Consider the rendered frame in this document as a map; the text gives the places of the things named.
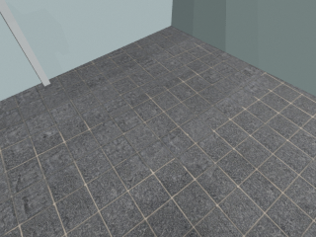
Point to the panel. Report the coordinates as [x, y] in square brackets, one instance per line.
[21, 40]

